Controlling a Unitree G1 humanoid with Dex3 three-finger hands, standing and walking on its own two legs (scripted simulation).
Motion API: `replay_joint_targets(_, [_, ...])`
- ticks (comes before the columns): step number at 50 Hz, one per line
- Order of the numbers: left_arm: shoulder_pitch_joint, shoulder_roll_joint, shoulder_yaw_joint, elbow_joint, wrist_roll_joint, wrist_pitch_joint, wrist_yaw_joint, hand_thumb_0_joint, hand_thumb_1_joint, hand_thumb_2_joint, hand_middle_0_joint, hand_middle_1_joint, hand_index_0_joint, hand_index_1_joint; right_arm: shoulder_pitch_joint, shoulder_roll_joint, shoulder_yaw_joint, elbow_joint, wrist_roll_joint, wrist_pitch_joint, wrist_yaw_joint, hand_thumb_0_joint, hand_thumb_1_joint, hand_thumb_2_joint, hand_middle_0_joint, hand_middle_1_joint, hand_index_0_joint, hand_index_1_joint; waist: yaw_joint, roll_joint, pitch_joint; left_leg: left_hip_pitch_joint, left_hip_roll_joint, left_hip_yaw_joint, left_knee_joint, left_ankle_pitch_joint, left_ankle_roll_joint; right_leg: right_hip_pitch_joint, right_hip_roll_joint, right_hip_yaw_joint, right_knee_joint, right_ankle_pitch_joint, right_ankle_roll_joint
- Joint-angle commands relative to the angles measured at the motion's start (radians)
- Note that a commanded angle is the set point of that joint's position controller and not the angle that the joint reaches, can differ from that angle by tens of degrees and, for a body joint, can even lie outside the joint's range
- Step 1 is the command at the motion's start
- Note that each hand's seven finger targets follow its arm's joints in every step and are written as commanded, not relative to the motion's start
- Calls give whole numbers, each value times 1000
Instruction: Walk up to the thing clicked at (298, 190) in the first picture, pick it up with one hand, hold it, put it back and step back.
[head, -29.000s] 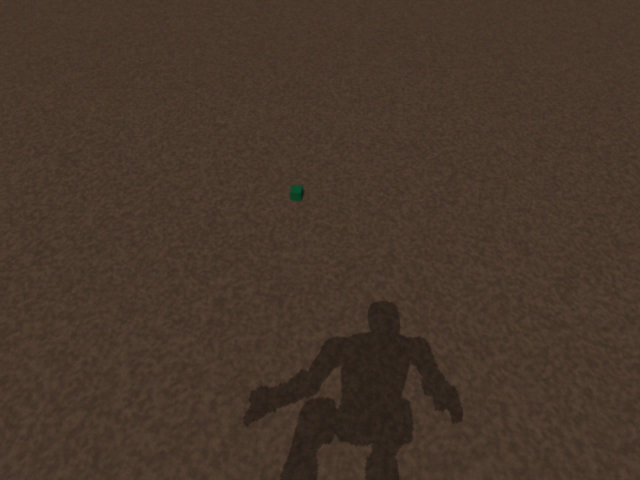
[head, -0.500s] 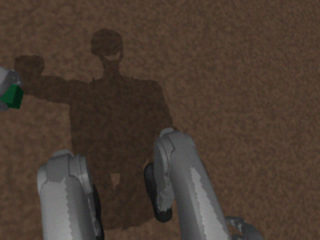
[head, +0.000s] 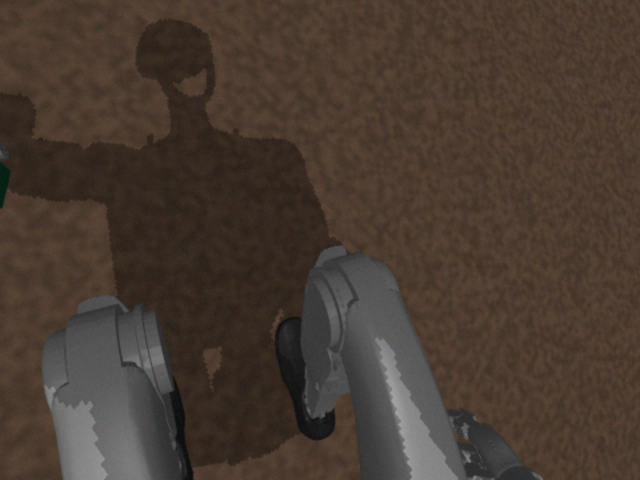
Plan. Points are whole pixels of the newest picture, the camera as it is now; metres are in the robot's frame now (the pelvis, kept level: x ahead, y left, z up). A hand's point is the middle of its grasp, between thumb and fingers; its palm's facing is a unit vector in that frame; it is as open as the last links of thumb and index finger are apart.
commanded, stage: rest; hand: left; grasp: from above
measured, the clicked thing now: out of the picture +0.47 +0.31 -0.25
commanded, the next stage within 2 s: open in 0.82 s
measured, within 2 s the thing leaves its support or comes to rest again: rests again in 0.56 s
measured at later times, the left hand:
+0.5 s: hand out of the picture +0.47 +0.30 -0.25, palm faces -0.48 -0.03 -0.87, open 7.6 cm
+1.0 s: hand out of the picture +0.47 +0.31 -0.26, palm faces -0.47 -0.05 -0.88, open 7.8 cm
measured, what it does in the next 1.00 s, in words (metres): stands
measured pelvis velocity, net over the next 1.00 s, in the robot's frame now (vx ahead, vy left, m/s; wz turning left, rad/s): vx -0.01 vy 0.00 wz -0.08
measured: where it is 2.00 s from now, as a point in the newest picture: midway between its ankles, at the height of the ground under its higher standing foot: (242, 424)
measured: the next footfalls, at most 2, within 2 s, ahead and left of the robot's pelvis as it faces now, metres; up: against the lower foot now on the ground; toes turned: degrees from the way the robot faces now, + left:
none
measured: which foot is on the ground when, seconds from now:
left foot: down 0.00-1.00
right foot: down 0.00-1.00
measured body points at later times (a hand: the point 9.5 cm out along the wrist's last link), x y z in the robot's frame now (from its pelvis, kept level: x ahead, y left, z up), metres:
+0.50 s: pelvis +0.00 +0.00 -0.02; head +0.28 +0.10 +0.32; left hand +0.49 +0.30 -0.20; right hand +0.02 -0.27 -0.09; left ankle +0.07 +0.12 -0.29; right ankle +0.10 -0.11 -0.29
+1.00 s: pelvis -0.01 +0.00 -0.02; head +0.27 +0.11 +0.31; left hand +0.49 +0.31 -0.21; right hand +0.03 -0.27 -0.07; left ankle +0.07 +0.12 -0.29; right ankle +0.10 -0.11 -0.29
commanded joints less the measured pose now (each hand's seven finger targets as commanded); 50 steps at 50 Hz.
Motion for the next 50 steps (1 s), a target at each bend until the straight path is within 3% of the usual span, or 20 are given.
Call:
replay_joint_targets(1, [-347, 299, 59, -166, -14, -19, 92, 0, 863, 437, -1185, -387, -1213, -358, 230, -289, -84, 13, -6, 8, -11, 0, -925, -903, 199, 300, 199, 300, -13, 514, -753, 664, -5, 25, -239, 308, -19, 280, 39, -59, -181, 262, -50])
replay_joint_targets(4, [-379, 326, 61, -186, 1, -14, 116, 0, 857, 457, -1174, -364, -1199, -339, 238, -285, -82, 20, -12, 4, -10, 0, -914, -900, 200, 300, 200, 300, -23, 506, -753, 628, -4, 35, -217, 295, -13, 299, 44, -56, -174, 276, -50])
replay_joint_targets(6, [-358, 296, 36, -104, 3, 0, 122, 0, 822, 460, -1156, -354, -1176, -333, 216, -288, -74, 16, -7, 1, -12, 0, -913, -899, 200, 300, 200, 300, -34, 483, -724, 604, -3, 29, -215, 268, -11, 271, 48, -59, -172, 251, -50])
replay_joint_targets(14, [-346, 335, 31, 34, 21, 20, 150, 0, 785, 416, -1084, -410, -1126, -366, 221, -316, -28, 7, -14, -31, -13, 0, -907, -896, 200, 300, 200, 300, -62, 444, -631, 521, -5, 24, -182, 239, -7, 285, 49, -78, -164, 246, -45])
replay_joint_targets(17, [-340, 336, 11, 55, 16, 27, 160, 0, 761, 405, -1066, -417, -1109, -372, 208, -308, -5, -1, -13, -41, -11, 0, -908, -896, 200, 300, 200, 300, -66, 459, -655, 516, -1, 20, -183, 232, -6, 320, 58, -78, -157, 253, -44])
replay_joint_targets(18, [-364, 374, 31, 21, 19, 27, 164, 0, 755, 405, -1057, -426, -1102, -379, 208, -318, -7, -22, -15, -49, -12, 0, -908, -897, 200, 300, 200, 300, -72, 448, -668, 528, 1, 14, -175, 247, -6, 322, 58, -81, -152, 269, -44])
replay_joint_targets(19, [-330, 343, 7, 75, 21, 39, 161, 0, 737, 418, -1048, -427, -1091, -384, 215, -319, -2, -8, -12, -51, -13, 0, -907, -896, 200, 300, 200, 300, -68, 450, -642, 523, -1, 15, -174, 241, -9, 304, 57, -82, -149, 255, -48])
replay_joint_targets(23, [-362, 426, 48, 12, 23, 38, 175, 0, 762, 427, -1067, -437, -1109, -393, 195, -342, 11, -46, -20, -61, -15, 0, -909, -898, 200, 300, 200, 300, -73, 474, -647, 520, 4, 13, -158, 269, -11, 333, 59, -86, -149, 279, -50])
replay_joint_targets(24, [-335, 383, 18, 52, 18, 47, 171, 0, 743, 420, -1055, -433, -1096, -390, 209, -330, 18, -28, -20, -62, -14, 0, -910, -899, 200, 300, 200, 300, -78, 462, -626, 514, 4, 17, -155, 255, -9, 329, 61, -82, -151, 270, -50])
replay_joint_targets(25, [-374, 441, 59, -15, 16, 40, 177, 0, 749, 427, -1053, -446, -1097, -401, 197, -340, 16, -53, -22, -68, -12, 0, -909, -898, 200, 300, 200, 300, -86, 475, -656, 523, 8, 17, -143, 279, -7, 362, 64, -82, -149, 300, -44])
replay_joint_targets(28, [-336, 421, 48, 4, 15, 45, 176, 0, 756, 434, -1053, -451, -1097, -405, 217, -349, 23, -41, -29, -73, -10, 0, -908, -897, 200, 300, 200, 300, -88, 511, -640, 562, 9, 12, -142, 330, -19, 352, 61, -92, -137, 323, -48])
replay_joint_targets(30, [-328, 470, 80, -8, 17, 44, 181, 0, 762, 451, -1058, -462, -1101, -417, 204, -359, 25, -60, -34, -77, -8, 0, -909, -899, 200, 300, 200, 300, -86, 523, -653, 571, 15, 0, -142, 345, -22, 364, 65, -100, -133, 334, -50])
replay_joint_targets(31, [-321, 439, 55, 8, 13, 50, 177, 0, 740, 449, -1042, -466, -1085, -422, 204, -355, 28, -66, -32, -78, -8, 0, -909, -899, 200, 300, 200, 300, -86, 516, -641, 565, 13, 4, -140, 329, -20, 361, 64, -95, -139, 324, -51])
replay_joint_targets(33, [-319, 478, 87, 20, 20, 54, 184, 0, 758, 444, -1041, -488, -1090, -437, 210, -370, 27, -67, -41, -79, -6, 0, -907, -898, 200, 300, 200, 300, -94, 517, -610, 539, 15, 2, -140, 302, -22, 352, 63, -105, -138, 303, -52])
replay_joint_targets(34, [-320, 469, 77, 13, 16, 53, 183, 0, 732, 452, -1031, -475, -1075, -430, 201, -371, 28, -75, -42, -80, -4, 0, -910, -900, 200, 300, 200, 300, -94, 521, -599, 524, 15, -1, -144, 284, -23, 347, 64, -105, -138, 288, -55])
replay_joint_targets(35, [-313, 401, 30, 37, 9, 57, 179, 0, 720, 441, -1024, -473, -1070, -426, 199, -351, 40, -66, -41, -81, -3, 0, -906, -897, 200, 299, 200, 299, -96, 514, -589, 529, 15, -4, -154, 260, -22, 335, 67, -108, -143, 271, -53])
replay_joint_targets(37, [-327, 461, 65, 17, 18, 58, 176, 0, 716, 470, -1014, -495, -1058, -449, 205, -380, 34, -81, -46, -89, 1, 0, -907, -899, 200, 300, 200, 300, -115, 518, -576, 541, 21, -13, -142, 273, -22, 328, 63, -114, -135, 285, -49])
replay_joint_targets(40, [-313, 454, 51, 36, 20, 63, 168, 0, 691, 515, -1006, -507, -1041, -470, 207, -388, 33, -80, -40, -90, 1, 0, -910, -901, 200, 300, 200, 300, -121, 501, -558, 523, 19, -12, -134, 285, -20, 334, 65, -113, -138, 293, -48])
replay_joint_targets(46, [-288, 447, 45, 70, 5, 52, 167, 0, 601, 522, -925, -550, -965, -509, 185, -376, 53, -86, -44, -92, 3, 0, -908, -901, 200, 300, 200, 300, -111, 474, -539, 498, 23, -22, -150, 229, -17, 338, 72, -121, -148, 255, -47])
replay_joint_targets(50, [-301, 440, 23, 67, 1, 44, 174, 0, 281, 525, -639, -608, -681, -565, 171, -379, 54, -82, -43, -97, 2, 0, -904, -899, 200, 301, 201, 301, -112, 490, -544, 502, 23, -23, -148, 232, -19, 339, 74, -124, -147, 263, -45])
